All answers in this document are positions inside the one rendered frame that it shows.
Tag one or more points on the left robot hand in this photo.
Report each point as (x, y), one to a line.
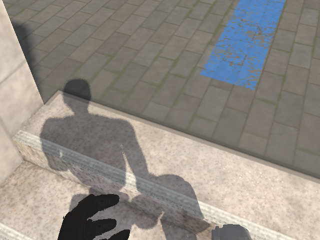
(75, 225)

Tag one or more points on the right robot thigh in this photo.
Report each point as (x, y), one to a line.
(230, 232)

